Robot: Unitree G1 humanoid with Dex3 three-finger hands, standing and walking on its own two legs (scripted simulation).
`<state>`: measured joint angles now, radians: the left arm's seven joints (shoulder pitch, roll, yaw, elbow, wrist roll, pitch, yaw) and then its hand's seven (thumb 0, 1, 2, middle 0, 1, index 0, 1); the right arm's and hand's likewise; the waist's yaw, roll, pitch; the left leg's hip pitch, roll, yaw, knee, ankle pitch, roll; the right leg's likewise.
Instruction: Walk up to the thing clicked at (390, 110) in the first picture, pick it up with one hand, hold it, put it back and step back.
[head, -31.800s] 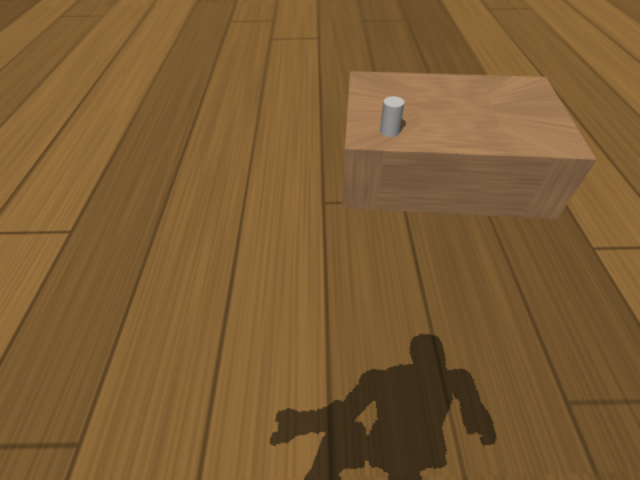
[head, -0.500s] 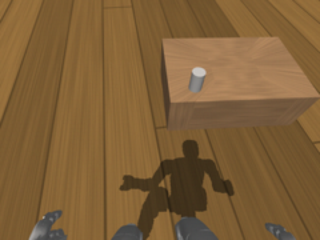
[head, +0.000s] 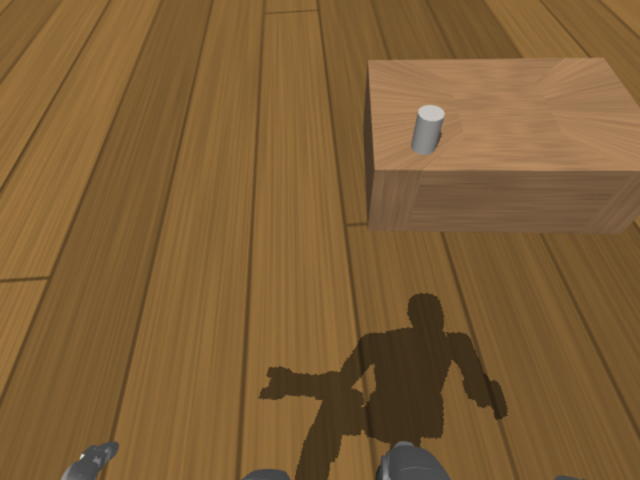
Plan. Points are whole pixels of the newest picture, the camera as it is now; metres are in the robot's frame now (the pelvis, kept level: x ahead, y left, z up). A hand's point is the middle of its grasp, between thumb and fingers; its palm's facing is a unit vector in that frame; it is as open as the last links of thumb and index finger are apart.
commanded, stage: step back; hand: right
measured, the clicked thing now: (427, 130) +1.11 -0.29 -0.35
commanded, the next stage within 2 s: stand in 0.94 s
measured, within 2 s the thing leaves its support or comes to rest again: neither
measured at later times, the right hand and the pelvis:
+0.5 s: hand out of the picture +0.05 -0.26 -0.13, palm faces -0.02 +0.93 -0.37, open 7.4 cm; pelvis -0.02 +0.02 +0.01, yaw -1 degrees
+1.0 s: hand out of the picture +0.11 -0.23 -0.13, palm faces +0.04 +0.94 -0.34, open 7.4 cm; pelvis +0.02 +0.02 +0.02, yaw -3 degrees
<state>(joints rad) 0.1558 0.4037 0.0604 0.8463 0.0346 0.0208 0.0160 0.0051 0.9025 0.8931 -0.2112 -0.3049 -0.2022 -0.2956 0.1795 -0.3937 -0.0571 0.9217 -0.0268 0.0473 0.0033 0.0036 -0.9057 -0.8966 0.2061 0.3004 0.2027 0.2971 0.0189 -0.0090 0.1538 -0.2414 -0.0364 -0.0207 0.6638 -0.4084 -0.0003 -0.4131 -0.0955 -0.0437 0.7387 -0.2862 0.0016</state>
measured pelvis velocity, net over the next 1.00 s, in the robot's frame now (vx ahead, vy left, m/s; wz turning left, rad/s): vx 0.02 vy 0.02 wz -0.05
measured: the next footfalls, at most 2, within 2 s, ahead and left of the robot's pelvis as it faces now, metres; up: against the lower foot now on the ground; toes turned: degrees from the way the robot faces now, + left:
right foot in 0.22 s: +0.04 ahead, -0.11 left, +0.00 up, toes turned -2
